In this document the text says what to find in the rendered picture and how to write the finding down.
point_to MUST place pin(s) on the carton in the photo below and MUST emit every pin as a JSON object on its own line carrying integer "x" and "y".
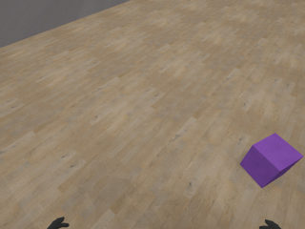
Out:
{"x": 269, "y": 159}

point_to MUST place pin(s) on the left robot hand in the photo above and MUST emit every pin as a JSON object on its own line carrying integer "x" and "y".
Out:
{"x": 56, "y": 224}

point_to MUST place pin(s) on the right robot hand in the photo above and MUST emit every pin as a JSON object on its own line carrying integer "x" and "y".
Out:
{"x": 271, "y": 224}

